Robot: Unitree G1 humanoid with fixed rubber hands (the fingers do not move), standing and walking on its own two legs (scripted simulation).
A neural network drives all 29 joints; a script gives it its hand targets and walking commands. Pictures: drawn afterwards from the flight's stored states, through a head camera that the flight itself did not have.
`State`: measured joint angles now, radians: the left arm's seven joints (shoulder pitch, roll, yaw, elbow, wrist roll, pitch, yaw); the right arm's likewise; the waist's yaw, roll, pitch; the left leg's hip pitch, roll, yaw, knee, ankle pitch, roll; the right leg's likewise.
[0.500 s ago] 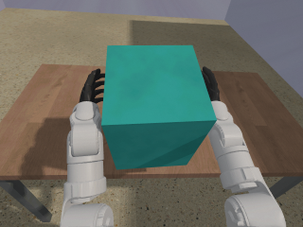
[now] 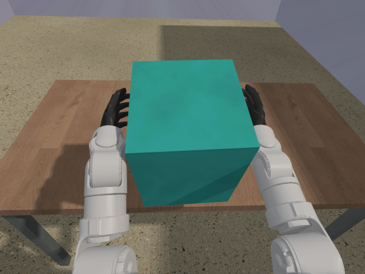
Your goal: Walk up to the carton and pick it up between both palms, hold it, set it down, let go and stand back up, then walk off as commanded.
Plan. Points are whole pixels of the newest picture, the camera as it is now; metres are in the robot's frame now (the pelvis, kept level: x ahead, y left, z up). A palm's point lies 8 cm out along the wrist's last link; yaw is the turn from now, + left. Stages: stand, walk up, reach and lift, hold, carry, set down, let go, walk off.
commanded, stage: hold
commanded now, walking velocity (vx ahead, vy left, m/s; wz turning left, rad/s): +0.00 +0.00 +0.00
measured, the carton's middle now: (185, 138) +0.36 +0.02 +0.12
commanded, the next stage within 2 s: none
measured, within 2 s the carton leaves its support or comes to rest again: neither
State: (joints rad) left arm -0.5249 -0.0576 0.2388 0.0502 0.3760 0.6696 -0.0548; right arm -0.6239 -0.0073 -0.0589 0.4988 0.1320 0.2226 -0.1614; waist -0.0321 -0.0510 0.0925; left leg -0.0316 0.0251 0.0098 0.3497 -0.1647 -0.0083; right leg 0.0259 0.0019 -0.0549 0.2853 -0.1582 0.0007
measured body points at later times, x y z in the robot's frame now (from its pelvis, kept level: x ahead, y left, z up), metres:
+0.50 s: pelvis +0.01 +0.00 +0.00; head -0.03 +0.04 +0.45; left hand +0.36 +0.18 +0.19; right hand +0.38 -0.12 +0.19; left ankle +0.03 +0.12 -0.75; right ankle +0.01 -0.12 -0.75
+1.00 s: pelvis +0.01 +0.00 +0.00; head -0.02 +0.03 +0.45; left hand +0.38 +0.16 +0.17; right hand +0.39 -0.13 +0.17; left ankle +0.03 +0.12 -0.75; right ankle +0.01 -0.12 -0.75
